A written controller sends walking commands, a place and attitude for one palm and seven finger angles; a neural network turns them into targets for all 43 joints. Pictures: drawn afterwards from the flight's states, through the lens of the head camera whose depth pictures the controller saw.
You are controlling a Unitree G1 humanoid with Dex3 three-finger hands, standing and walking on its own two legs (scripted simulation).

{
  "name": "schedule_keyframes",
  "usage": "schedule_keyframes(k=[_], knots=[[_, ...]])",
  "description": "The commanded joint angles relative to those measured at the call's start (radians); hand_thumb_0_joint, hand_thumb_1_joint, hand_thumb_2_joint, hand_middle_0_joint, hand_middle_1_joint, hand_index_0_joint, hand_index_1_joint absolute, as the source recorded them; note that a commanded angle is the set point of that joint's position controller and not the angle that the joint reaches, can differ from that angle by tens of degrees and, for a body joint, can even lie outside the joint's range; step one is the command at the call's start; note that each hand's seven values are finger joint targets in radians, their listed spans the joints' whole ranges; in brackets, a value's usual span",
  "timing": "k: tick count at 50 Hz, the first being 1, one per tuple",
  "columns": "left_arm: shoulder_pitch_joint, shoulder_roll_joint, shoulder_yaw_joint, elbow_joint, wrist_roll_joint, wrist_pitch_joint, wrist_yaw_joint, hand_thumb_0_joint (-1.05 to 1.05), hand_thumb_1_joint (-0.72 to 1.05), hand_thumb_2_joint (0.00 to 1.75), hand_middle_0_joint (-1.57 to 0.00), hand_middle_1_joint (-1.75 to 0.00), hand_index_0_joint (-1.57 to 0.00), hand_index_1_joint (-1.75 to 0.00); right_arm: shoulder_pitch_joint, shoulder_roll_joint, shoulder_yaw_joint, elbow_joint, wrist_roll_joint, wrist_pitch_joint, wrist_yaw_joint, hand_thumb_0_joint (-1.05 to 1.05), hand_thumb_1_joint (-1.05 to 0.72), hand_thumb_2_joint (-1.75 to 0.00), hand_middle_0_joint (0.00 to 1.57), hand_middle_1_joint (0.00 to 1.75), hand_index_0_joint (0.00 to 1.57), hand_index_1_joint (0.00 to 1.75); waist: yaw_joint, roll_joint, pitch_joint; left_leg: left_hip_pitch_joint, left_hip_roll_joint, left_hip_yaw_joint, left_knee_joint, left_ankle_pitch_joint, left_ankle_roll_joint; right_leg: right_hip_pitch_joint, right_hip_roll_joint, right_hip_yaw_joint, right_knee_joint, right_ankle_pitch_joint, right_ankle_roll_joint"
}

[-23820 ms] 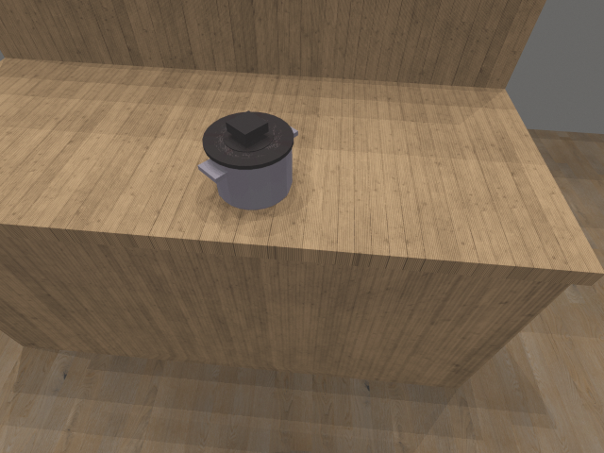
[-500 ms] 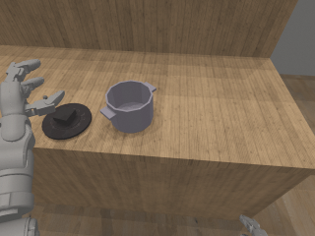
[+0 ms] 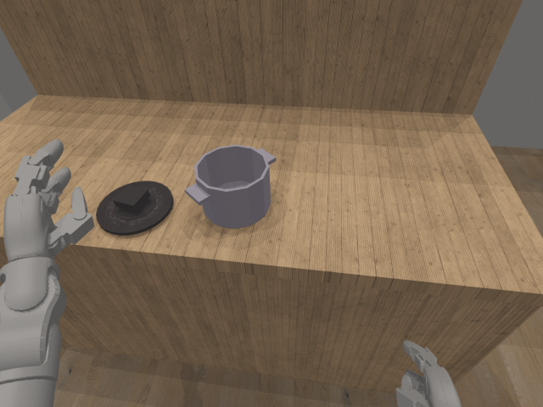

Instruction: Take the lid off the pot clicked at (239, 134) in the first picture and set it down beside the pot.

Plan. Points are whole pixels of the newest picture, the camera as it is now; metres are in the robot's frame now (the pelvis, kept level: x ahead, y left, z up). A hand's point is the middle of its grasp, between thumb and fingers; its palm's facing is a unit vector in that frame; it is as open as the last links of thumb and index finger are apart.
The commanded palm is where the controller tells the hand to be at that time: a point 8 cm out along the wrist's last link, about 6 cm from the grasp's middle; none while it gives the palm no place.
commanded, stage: draw the hand back to the body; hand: left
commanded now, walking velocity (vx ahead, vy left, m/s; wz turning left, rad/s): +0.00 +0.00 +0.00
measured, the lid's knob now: (132, 198) +0.52 +0.37 -0.01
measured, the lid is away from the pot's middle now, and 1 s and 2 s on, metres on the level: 0.23 0.23 0.23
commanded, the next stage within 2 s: step back with the hand held close in 0.78 s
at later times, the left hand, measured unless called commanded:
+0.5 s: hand (58, 280) +0.20 +0.27 +0.16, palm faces +0.40 -0.86 -0.32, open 7.5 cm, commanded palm +0.14 +0.30 +0.17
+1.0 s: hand (30, 288) +0.19 +0.29 +0.17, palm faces +0.40 -0.82 -0.40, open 7.5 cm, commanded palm +0.13 +0.32 +0.17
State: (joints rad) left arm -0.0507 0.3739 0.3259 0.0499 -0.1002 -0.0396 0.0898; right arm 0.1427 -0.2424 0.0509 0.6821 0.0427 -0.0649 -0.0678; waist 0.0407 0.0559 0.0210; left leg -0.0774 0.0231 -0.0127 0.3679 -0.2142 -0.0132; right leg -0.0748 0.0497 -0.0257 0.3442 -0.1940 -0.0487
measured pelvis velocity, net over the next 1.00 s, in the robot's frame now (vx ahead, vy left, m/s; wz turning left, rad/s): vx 0.00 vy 0.04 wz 0.01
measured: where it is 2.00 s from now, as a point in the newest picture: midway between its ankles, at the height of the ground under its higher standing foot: outside the picture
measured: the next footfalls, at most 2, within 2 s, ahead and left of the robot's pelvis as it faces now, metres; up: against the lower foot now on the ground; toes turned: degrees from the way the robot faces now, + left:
right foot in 1.84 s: -0.13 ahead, -0.08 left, +0.00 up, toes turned +3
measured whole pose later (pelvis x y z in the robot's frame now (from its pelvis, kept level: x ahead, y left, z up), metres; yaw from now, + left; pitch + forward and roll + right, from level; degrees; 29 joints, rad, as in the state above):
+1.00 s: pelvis +0.00 +0.04 +0.00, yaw +1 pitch -3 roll -1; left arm 0.51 0.37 0.34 -0.50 -0.06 -0.15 0.09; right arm 0.16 -0.21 0.05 0.62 0.00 -0.08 -0.05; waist 0.05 0.04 0.02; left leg -0.12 -0.02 -0.01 0.42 -0.24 0.04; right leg -0.09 0.01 -0.02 0.34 -0.19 0.00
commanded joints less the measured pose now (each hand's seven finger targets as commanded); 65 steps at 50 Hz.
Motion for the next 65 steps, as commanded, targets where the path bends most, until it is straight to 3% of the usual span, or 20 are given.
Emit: schedule_keyframes(k=[1,7,11,15,18,24,29,31,34,40,43,44,45,46,47,48,51,56,59,65], knots=[[-0.200,0.253,0.117,-0.266,-0.005,-0.090,0.016,0.00,0.90,0.90,-0.20,-0.30,-0.20,-0.30,-0.137,-0.099,-0.043,-0.146,-0.008,-0.062,-0.013,0.00,-0.90,-0.90,0.20,0.30,0.20,0.30,-0.003,-0.014,-0.126,0.029,-0.034,0.047,-0.041,0.136,0.059,0.025,-0.038,0.024,-0.080,0.124,0.036],[-0.094,0.191,0.067,-0.403,-0.004,-0.112,0.008,0.00,0.90,0.90,-0.20,-0.30,-0.20,-0.30,-0.152,-0.088,-0.044,-0.158,-0.015,-0.085,-0.011,0.00,-0.90,-0.90,0.20,0.30,0.20,0.30,-0.001,0.024,-0.118,0.059,-0.032,0.039,-0.054,0.124,0.056,0.018,-0.039,0.021,-0.096,0.083,0.033],[-0.004,0.193,0.089,-0.394,-0.004,-0.114,0.010,0.00,0.90,0.90,-0.20,-0.30,-0.20,-0.30,-0.147,-0.090,-0.047,-0.150,-0.020,-0.088,-0.013,0.00,-0.90,-0.90,0.20,0.30,0.20,0.30,0.001,-0.028,-0.065,0.040,-0.029,0.031,-0.064,0.096,0.056,-0.002,-0.035,0.017,-0.112,0.035,0.032],[0.100,0.182,0.092,-0.461,-0.001,-0.128,0.008,0.00,0.90,0.90,-0.20,-0.30,-0.20,-0.30,-0.152,-0.083,-0.050,-0.157,-0.026,-0.100,-0.014,0.00,-0.90,-0.90,0.20,0.30,0.20,0.30,0.008,0.008,-0.063,0.045,-0.028,0.029,-0.065,0.086,0.055,0.000,-0.040,0.018,-0.115,0.015,0.031],[0.157,0.168,0.076,-0.563,0.004,-0.136,0.007,0.00,0.90,0.90,-0.20,-0.30,-0.20,-0.30,-0.150,-0.081,-0.052,-0.165,-0.030,-0.113,-0.010,0.00,-0.90,-0.90,0.20,0.30,0.20,0.30,0.012,0.023,-0.092,0.062,-0.028,0.023,-0.061,0.117,0.054,0.018,-0.039,0.017,-0.105,0.049,0.029],[0.313,0.164,0.095,-0.604,0.010,-0.133,0.009,0.00,0.90,0.90,-0.20,-0.30,-0.20,-0.30,-0.136,-0.081,-0.058,-0.168,-0.032,-0.115,-0.005,0.00,-0.90,-0.90,0.20,0.30,0.20,0.30,0.008,-0.017,-0.037,0.037,-0.020,0.016,-0.062,0.108,0.050,-0.006,-0.036,0.005,-0.102,0.039,0.027],[0.419,0.127,0.056,-0.728,0.018,-0.135,0.004,0.00,0.90,0.90,-0.20,-0.30,-0.20,-0.30,-0.134,-0.076,-0.058,-0.191,-0.035,-0.122,0.001,0.00,-0.90,-0.90,0.20,0.30,0.20,0.30,0.011,0.030,-0.059,0.038,-0.019,0.013,-0.055,0.140,0.046,0.012,-0.038,0.003,-0.084,0.076,0.024],[0.465,0.114,0.048,-0.718,0.019,-0.127,0.006,0.00,0.90,0.90,-0.20,-0.30,-0.20,-0.30,-0.132,-0.072,-0.057,-0.190,-0.037,-0.121,0.000,0.00,-0.90,-0.90,0.20,0.30,0.20,0.30,0.013,0.001,-0.036,0.027,-0.017,0.009,-0.059,0.121,0.046,-0.002,-0.037,0.001,-0.088,0.054,0.026],[0.374,0.145,0.068,-0.735,0.028,-0.127,0.018,0.00,0.90,0.90,-0.20,-0.30,-0.20,-0.30,-0.128,-0.077,-0.056,-0.180,-0.034,-0.120,-0.008,0.00,-0.90,-0.90,0.20,0.30,0.20,0.30,-0.001,0.014,0.008,0.014,-0.018,0.000,-0.063,0.073,0.044,-0.033,-0.032,0.000,-0.095,0.013,0.023],[0.465,0.089,0.025,-0.740,0.032,-0.120,0.013,0.00,0.90,0.90,-0.20,-0.30,-0.20,-0.30,-0.125,-0.071,-0.053,-0.190,-0.040,-0.120,-0.007,0.00,-0.90,-0.90,0.20,0.30,0.20,0.30,0.009,0.013,-0.035,0.026,-0.016,-0.003,-0.058,0.130,0.043,-0.004,-0.034,-0.007,-0.072,0.064,0.019],[0.441,0.118,0.044,-0.768,0.037,-0.115,0.021,0.00,0.90,0.90,-0.20,-0.30,-0.20,-0.30,-0.115,-0.076,-0.053,-0.185,-0.042,-0.123,-0.006,0.00,-0.90,-0.90,0.20,0.30,0.20,0.30,0.013,0.040,-0.052,0.027,-0.013,-0.014,-0.060,0.152,0.038,0.010,-0.032,-0.008,-0.058,0.083,0.017],[0.436,0.139,0.069,-0.769,0.034,-0.116,0.025,0.00,0.90,0.90,-0.20,-0.30,-0.20,-0.30,-0.116,-0.078,-0.054,-0.187,-0.040,-0.123,-0.005,0.00,-0.90,-0.90,0.20,0.30,0.20,0.30,0.011,0.029,-0.050,0.020,-0.013,-0.017,-0.058,0.145,0.038,0.009,-0.031,-0.009,-0.059,0.080,0.016],[0.306,0.303,0.246,-0.867,0.030,-0.175,0.034,0.00,0.90,0.90,-0.20,-0.30,-0.20,-0.30,-0.117,-0.118,-0.060,-0.232,-0.030,-0.091,-0.005,0.00,-0.90,-0.90,0.20,0.30,0.20,0.30,-0.005,0.006,0.026,-0.090,0.000,-0.035,-0.039,0.036,0.075,-0.053,-0.075,0.077,-0.078,0.113,0.029],[0.437,0.212,0.191,-0.732,0.030,-0.183,0.026,0.00,0.90,0.90,-0.20,-0.30,-0.20,-0.30,-0.090,-0.095,-0.058,-0.210,-0.038,-0.073,-0.005,0.00,-0.90,-0.90,0.20,0.30,0.20,0.30,-0.010,-0.087,0.037,-0.099,-0.008,-0.045,-0.020,0.037,0.077,-0.070,-0.095,0.071,-0.085,0.103,0.028],[0.497,0.165,0.145,-0.704,0.034,-0.178,0.018,0.00,0.90,0.90,-0.20,-0.30,-0.20,-0.30,-0.093,-0.094,-0.065,-0.220,-0.037,-0.060,0.001,0.00,-0.90,-0.90,0.20,0.30,0.20,0.30,-0.011,-0.122,0.040,-0.091,-0.009,-0.047,-0.001,0.072,0.077,-0.089,-0.104,0.089,-0.094,0.118,0.029],[0.537,0.139,0.125,-0.698,0.037,-0.174,0.010,0.00,0.90,0.90,-0.20,-0.30,-0.20,-0.30,-0.086,-0.098,-0.071,-0.227,-0.038,-0.046,0.007,0.00,-0.90,-0.90,0.20,0.30,0.20,0.30,-0.016,-0.129,0.013,-0.086,-0.005,-0.046,0.013,0.112,0.076,-0.082,-0.109,0.086,-0.082,0.152,0.032],[0.604,0.109,0.094,-0.724,0.038,-0.188,-0.004,0.00,0.90,0.90,-0.20,-0.30,-0.20,-0.30,-0.081,-0.107,-0.083,-0.250,-0.033,-0.019,0.014,0.00,-0.90,-0.90,0.20,0.30,0.20,0.30,-0.025,-0.038,-0.070,-0.088,0.013,-0.040,0.025,0.225,0.075,-0.044,-0.122,0.058,-0.015,0.264,0.038],[0.674,0.162,0.133,-0.843,0.039,-0.198,-0.001,0.00,0.90,0.90,-0.20,-0.30,-0.20,-0.30,-0.064,-0.113,-0.100,-0.297,-0.023,0.014,0.013,0.00,-0.90,-0.90,0.20,0.30,0.20,0.30,-0.028,-0.019,-0.200,-0.083,0.045,-0.053,0.048,0.431,0.073,0.000,-0.109,0.024,0.087,0.372,0.052],[0.697,0.216,0.186,-0.906,0.035,-0.199,0.015,0.00,0.90,0.90,-0.20,-0.30,-0.20,-0.30,-0.058,-0.113,-0.107,-0.319,-0.016,0.024,0.007,0.00,-0.90,-0.90,0.20,0.30,0.20,0.30,-0.026,0.015,-0.237,-0.114,0.068,-0.072,0.051,0.457,0.074,0.006,-0.099,0.021,0.140,0.340,0.058],[0.732,0.184,0.177,-0.922,0.027,-0.198,0.022,0.00,0.90,0.90,-0.20,-0.30,-0.20,-0.30,-0.042,-0.111,-0.112,-0.327,-0.017,0.019,0.003,0.00,-0.90,-0.90,0.20,0.30,0.20,0.30,-0.030,0.078,-0.179,-0.246,0.116,-0.115,0.013,0.328,0.091,-0.025,-0.077,0.018,0.241,0.107,0.062]])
